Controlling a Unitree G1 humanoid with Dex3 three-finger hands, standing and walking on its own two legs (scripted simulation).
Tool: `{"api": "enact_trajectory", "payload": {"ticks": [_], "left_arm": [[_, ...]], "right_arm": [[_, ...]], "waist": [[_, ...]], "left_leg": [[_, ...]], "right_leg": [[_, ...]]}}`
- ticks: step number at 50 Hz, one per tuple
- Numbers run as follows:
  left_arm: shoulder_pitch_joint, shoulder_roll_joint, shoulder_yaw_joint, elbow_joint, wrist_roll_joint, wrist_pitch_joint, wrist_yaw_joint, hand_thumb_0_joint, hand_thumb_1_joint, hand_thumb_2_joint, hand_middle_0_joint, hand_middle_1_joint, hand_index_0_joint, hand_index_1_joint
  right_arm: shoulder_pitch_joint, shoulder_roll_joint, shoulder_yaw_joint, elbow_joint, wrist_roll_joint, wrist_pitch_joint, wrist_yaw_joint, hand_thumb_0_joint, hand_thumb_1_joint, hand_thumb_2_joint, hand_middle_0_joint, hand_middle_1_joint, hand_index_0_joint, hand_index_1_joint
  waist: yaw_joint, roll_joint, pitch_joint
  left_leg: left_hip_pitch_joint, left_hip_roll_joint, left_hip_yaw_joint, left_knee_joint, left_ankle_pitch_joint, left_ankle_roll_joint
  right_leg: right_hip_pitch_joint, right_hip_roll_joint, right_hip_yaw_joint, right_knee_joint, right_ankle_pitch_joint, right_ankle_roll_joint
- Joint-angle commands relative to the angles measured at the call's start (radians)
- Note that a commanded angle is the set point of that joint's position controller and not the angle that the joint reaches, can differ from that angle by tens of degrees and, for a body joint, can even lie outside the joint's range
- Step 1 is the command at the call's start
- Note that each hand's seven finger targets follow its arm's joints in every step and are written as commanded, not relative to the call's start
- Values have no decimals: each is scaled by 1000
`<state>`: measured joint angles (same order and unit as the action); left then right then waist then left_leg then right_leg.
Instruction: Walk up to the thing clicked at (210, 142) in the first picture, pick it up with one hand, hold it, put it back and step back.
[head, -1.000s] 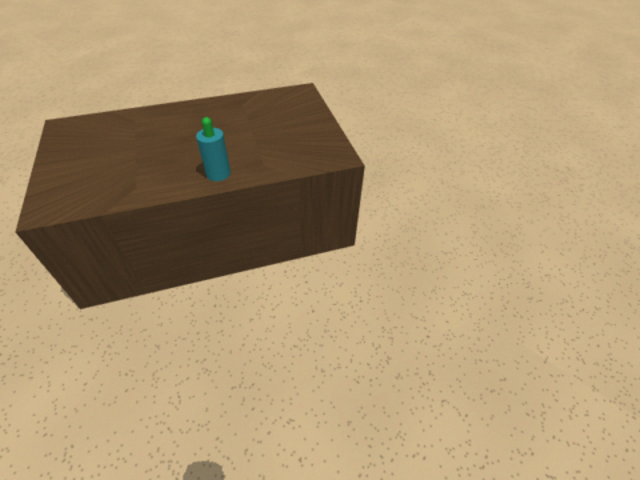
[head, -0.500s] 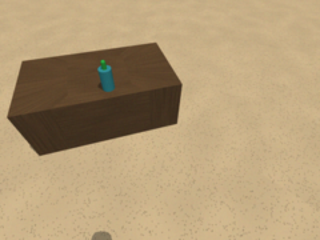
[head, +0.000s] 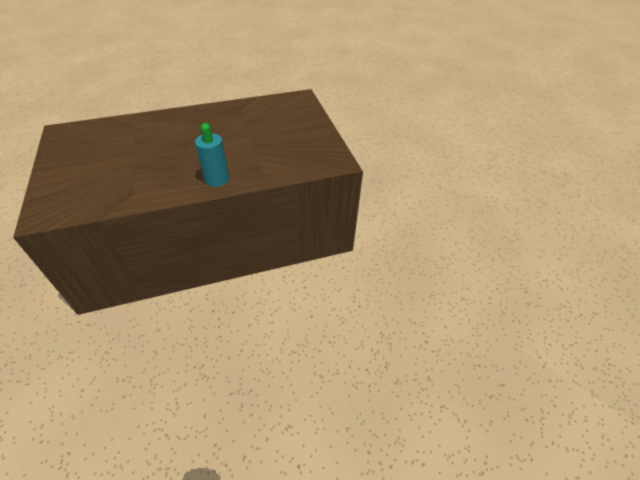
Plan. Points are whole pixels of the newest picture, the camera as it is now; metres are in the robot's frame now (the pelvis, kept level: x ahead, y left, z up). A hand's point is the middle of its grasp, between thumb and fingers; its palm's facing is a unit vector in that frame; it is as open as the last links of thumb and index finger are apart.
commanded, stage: stand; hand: left
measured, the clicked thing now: (211, 153) +1.09 +0.35 -0.26
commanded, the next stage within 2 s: walk up in 0.12 s
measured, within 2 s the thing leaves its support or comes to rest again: neither
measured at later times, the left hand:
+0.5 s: hand out of the picture +0.07 +0.35 -0.18, palm faces +0.13 -0.93 -0.35, open 7.4 cm
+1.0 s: hand (138, 355) +0.35 +0.30 -0.14, palm faces +0.20 -0.91 -0.35, open 7.4 cm
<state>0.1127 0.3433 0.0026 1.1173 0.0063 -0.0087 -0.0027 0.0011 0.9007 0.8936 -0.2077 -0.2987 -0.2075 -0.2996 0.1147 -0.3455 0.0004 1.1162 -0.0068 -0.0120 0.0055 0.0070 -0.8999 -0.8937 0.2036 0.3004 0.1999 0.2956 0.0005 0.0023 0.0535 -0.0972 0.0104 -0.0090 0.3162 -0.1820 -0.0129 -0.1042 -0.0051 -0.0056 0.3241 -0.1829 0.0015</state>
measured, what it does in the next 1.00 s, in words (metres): walks ahead: left foot, then right foot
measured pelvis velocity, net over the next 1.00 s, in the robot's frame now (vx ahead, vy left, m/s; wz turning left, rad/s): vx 0.28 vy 0.02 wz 0.22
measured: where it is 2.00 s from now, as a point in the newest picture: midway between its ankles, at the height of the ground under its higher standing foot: (321, 352)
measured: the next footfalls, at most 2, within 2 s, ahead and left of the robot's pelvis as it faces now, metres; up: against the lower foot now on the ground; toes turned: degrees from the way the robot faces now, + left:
left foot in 0.42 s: +0.14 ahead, +0.18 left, +0.00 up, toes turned +11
right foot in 0.88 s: +0.41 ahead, -0.07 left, +0.00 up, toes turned +8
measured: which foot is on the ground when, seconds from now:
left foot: down 0.00-0.20, up 0.22-0.40, down 0.42-0.90, up 0.92-1.00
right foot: down 0.00-0.44, up 0.46-0.86, down 0.88-1.00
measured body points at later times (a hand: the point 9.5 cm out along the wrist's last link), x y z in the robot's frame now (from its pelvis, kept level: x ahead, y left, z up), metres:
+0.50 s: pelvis +0.07 +0.06 -0.03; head +0.08 +0.09 +0.42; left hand +0.06 +0.40 -0.16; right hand +0.17 -0.28 -0.11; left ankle +0.10 +0.17 -0.75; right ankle +0.01 -0.10 -0.71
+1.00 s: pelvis +0.28 +0.02 -0.02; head +0.30 +0.01 +0.43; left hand +0.34 +0.35 -0.11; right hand +0.39 -0.29 -0.14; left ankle +0.18 +0.15 -0.67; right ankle +0.37 -0.07 -0.75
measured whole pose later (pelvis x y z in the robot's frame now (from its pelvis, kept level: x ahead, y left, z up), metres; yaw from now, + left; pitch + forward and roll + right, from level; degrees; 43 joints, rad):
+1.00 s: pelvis +0.28 +0.02 -0.02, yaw +13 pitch -3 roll +1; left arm 0.17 0.37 0.08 0.82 0.01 -0.05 -0.09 0.00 0.90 0.89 -0.21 -0.30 -0.21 -0.30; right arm 0.36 -0.43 -0.05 0.88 0.00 -0.07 0.00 0.01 -0.90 -0.89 0.21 0.30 0.20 0.30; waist 0.00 0.03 0.10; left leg -0.33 0.02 -0.03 1.13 -0.43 0.04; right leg -0.33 -0.04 -0.07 0.62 -0.24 -0.03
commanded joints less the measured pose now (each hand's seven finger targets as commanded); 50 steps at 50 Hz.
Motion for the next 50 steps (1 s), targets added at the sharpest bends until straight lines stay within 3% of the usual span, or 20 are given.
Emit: {"api": "enact_trajectory", "payload": {"ticks": [1,5,6,8,10,11,15,20,21,22,23,25,29,37,41,43,44,45,46,50], "left_arm": [[-39,219,37,-61,0,-22,11,0,900,900,-200,-300,-200,-300],[-33,215,35,-64,2,-24,11,0,900,900,-200,-300,-200,-300],[2,307,112,-127,24,-37,-20,0,900,900,-200,-300,-200,-300],[49,297,126,-139,37,-36,-37,0,900,900,-200,-300,-200,-300],[146,336,152,-145,39,-42,-39,0,900,900,-200,-300,-200,-300],[142,358,160,-172,47,-50,-37,0,900,900,-200,-300,-200,-300],[-11,345,159,-255,49,-60,-43,0,900,900,-200,-300,-200,-300],[-8,268,135,-294,38,-37,-67,0,900,900,-200,-300,-200,-300],[45,207,115,-302,38,-28,-70,0,900,900,-200,-300,-200,-300],[35,154,99,-337,35,-27,-69,0,900,900,-200,-300,-200,-300],[20,271,124,-331,32,-21,-62,0,900,900,-200,-300,-200,-300],[78,310,124,-282,17,-21,-64,0,900,900,-200,-300,-200,-300],[149,290,130,-247,23,-14,-81,0,900,900,-200,-300,-200,-300],[-34,244,126,-344,25,-20,-105,0,900,900,-200,-300,-200,-300],[-11,238,138,-345,17,-29,-103,0,900,900,-200,-300,-200,-300],[165,278,165,-308,19,-39,-88,0,900,900,-200,-300,-200,-300],[295,344,193,-285,30,-50,-75,0,900,900,-200,-300,-200,-300],[293,410,196,-304,22,-55,-66,0,900,900,-200,-300,-200,-300],[253,414,192,-319,8,-48,-64,0,900,900,-200,-300,-200,-300],[122,296,148,-357,2,-54,-54,0,900,900,-200,-300,-200,-300]], "right_arm": [[-32,-208,-35,-55,-2,-18,-17,0,-900,-900,200,300,200,300],[-36,-213,-35,-58,-1,-20,-16,0,-900,-900,200,300,200,300],[59,-276,-93,-104,-12,-32,6,0,-900,-900,200,300,200,300],[-18,-273,-102,-146,-27,-32,21,0,-900,-900,200,300,200,300],[-100,-208,-98,-215,-32,-36,26,0,-900,-900,200,300,200,300],[-109,-216,-103,-236,-39,-41,23,0,-900,-900,200,300,200,300],[80,-256,-131,-226,-21,-50,54,0,-900,-900,200,300,200,300],[325,-255,-171,-161,-35,-68,46,0,-900,-900,200,300,200,300],[416,-320,-193,-152,-41,-72,31,0,-900,-900,200,300,200,300],[460,-428,-204,-183,-51,-81,17,0,-900,-900,200,300,200,300],[342,-457,-203,-235,-16,-83,23,0,-900,-900,200,300,200,300],[234,-395,-171,-275,-8,-91,15,0,-900,-900,200,300,200,300],[233,-341,-146,-290,-6,-108,11,0,-900,-900,200,300,200,300],[308,-359,-147,-312,-1,-116,6,0,-900,-900,200,300,200,300],[277,-356,-143,-338,-8,-108,-11,0,-900,-900,200,300,200,300],[270,-319,-125,-350,-4,-104,-19,0,-900,-900,200,300,200,300],[327,-246,-100,-355,3,-102,-18,0,-900,-900,200,300,200,300],[359,-202,-81,-378,15,-101,-19,0,-900,-900,200,300,200,300],[294,-298,-108,-359,4,-94,-32,0,-900,-900,200,300,200,300],[329,-285,-107,-297,5,-91,-5,0,-900,-900,200,300,200,300]], "waist": [[1,2,-71],[4,-5,-69],[17,-39,-155],[64,-16,-2],[139,-193,73],[147,-179,85],[23,-171,45],[-89,24,-55],[-124,213,-86],[-139,397,-67],[-94,205,-16],[-25,41,30],[3,108,37],[-50,112,50],[-9,121,7],[96,12,-88],[141,-195,-170],[104,-363,-162],[117,-239,-110],[19,-168,29]], "left_leg": [[-5,116,-88,-47,124,33],[3,117,-89,-44,134,34],[-80,68,-130,27,-335,106],[-325,64,-146,79,-464,107],[-586,-24,32,364,-263,51],[-640,42,1,507,-288,36],[-446,126,-49,451,-265,31],[131,-20,126,202,-11,21],[278,36,-30,140,-237,72],[223,314,-619,-112,-636,162],[44,414,-804,-219,-783,275],[20,356,-575,-138,-569,260],[-98,234,-268,-122,-272,210],[-31,220,-170,-68,-26,197],[-102,229,-124,56,193,172],[-153,164,-57,374,395,128],[-286,76,4,691,221,89],[-542,-65,48,858,-302,60],[-551,-17,-45,955,-347,68],[-452,80,-44,798,-196,59]], "right_leg": [[18,-122,95,-42,132,-31],[8,-121,94,-46,139,-28],[105,-63,36,55,-343,-55],[39,-114,126,57,-526,-98],[172,-304,341,-165,-596,-203],[154,-436,448,-229,-508,-271],[38,-344,226,-195,-454,-229],[-302,-145,-95,230,-313,-135],[-467,-78,-158,524,-324,-108],[-667,34,-77,797,-461,-63],[-608,-48,88,842,-417,-68],[-606,-118,106,838,-247,-50],[-458,-130,54,657,-121,-4],[-442,-106,0,365,26,-16],[-228,-62,-37,308,-21,-40],[42,-19,-42,208,-39,-73],[203,-132,123,109,-189,-109],[291,-379,550,-49,-303,-188],[165,-419,622,-75,-330,-270],[-98,-257,227,-59,-114,-233]]}}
